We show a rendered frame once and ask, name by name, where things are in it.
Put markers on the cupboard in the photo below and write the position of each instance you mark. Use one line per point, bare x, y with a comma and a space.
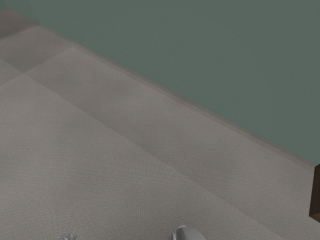
314, 211

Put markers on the robot right thigh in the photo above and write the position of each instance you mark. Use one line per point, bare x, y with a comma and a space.
187, 233

